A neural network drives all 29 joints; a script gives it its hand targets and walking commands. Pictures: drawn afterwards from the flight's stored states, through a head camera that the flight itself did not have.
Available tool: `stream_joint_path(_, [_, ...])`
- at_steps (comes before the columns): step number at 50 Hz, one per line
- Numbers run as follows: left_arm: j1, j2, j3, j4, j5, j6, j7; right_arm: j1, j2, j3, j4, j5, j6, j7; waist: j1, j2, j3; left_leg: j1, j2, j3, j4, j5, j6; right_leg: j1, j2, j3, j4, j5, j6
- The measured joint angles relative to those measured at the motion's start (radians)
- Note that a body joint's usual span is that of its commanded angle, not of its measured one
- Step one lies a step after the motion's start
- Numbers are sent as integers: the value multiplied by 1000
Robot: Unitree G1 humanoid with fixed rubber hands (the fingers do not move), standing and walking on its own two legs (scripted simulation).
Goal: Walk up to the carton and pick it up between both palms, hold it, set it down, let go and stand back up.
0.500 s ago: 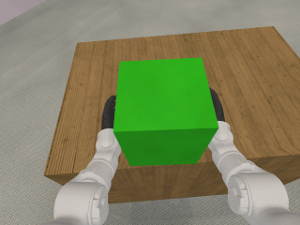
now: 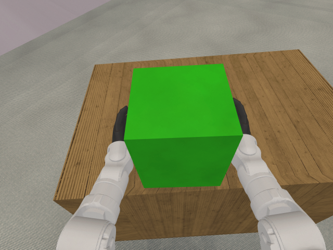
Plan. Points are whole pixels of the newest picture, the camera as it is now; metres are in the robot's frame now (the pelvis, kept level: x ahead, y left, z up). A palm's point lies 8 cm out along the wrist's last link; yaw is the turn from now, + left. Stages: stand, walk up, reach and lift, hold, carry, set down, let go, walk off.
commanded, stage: reach and lift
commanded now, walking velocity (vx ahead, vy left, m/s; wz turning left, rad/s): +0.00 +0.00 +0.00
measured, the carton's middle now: (179, 131) +0.41 -0.04 +0.06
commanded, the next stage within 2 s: hold in 1.90 s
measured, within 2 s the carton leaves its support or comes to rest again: neither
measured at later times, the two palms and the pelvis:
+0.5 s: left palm (84, 110) +0.41 +0.16 +0.17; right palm (225, 99) +0.40 -0.14 +0.17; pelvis +0.01 +0.02 +0.03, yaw +2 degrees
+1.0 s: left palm (76, 116) +0.37 +0.17 +0.19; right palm (229, 110) +0.36 -0.13 +0.18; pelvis +0.00 +0.04 +0.03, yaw -1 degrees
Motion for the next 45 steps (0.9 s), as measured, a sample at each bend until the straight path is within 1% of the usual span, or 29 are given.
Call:
stream_joint_path(4, [-31, 1, 36, -57, 38, 103, -7, -30, -2, -17, -45, 6, 89, -6, 3, -7, 34, 92, -2, 0, -52, 17, 3, 91, -1, -1, -47, 14, 1])
stream_joint_path(11, [-123, 1, 148, -66, 135, 262, -59, -129, 10, -61, -9, -13, 211, -13, -3, -23, 102, 287, -6, -3, -163, 53, 9, 290, -1, -6, -159, 46, 7])
stream_joint_path(16, [-143, 0, 221, -115, 214, 351, -103, -167, 33, -86, 1, -25, 258, -20, -14, -34, 163, 427, -8, -6, -224, 65, 12, 438, -1, -9, -234, 64, 14])
stream_joint_path(20, [-114, -8, 251, -199, 266, 419, -133, -154, 53, -90, -22, -30, 281, -25, -22, -48, 216, 523, -11, -8, -253, 66, 16, 546, -3, -12, -284, 74, 22])
stream_joint_path(23, [-68, -15, 247, -277, 285, 466, -144, -121, 68, -82, -51, -30, 291, -27, -29, -61, 245, 569, -15, -11, -257, 60, 20, 604, -5, -15, -308, 78, 28])
stream_joint_path(28, [22, -22, 200, -405, 286, 530, -141, -36, 81, -58, -124, -13, 299, -28, -40, -76, 266, 585, -21, -19, -230, 41, 26, 642, -9, -23, -322, 78, 37])
stream_joint_path(32, [84, -28, 146, -508, 274, 577, -119, 40, 72, -31, -211, 21, 312, -30, -43, -80, 268, 566, -24, -21, -196, 25, 32, 639, -11, -25, -319, 78, 43])
stream_joint_path(37, [125, -38, 104, -615, 267, 640, -93, 98, 53, -11, -315, 59, 352, -33, -40, -81, 273, 549, -24, -11, -169, 14, 40, 625, -12, -14, -309, 80, 49])
stream_joint_path(41, [123, -44, 100, -666, 269, 687, -86, 98, 43, -11, -360, 73, 390, -34, -36, -82, 281, 551, -23, 6, -165, 15, 45, 618, -12, 3, -299, 84, 52])
stream_joint_path(45, [88, -49, 119, -668, 278, 724, -87, 62, 43, -26, -351, 67, 422, -29, -30, -82, 287, 561, -23, 23, -174, 23, 48, 613, -13, 20, -291, 89, 53])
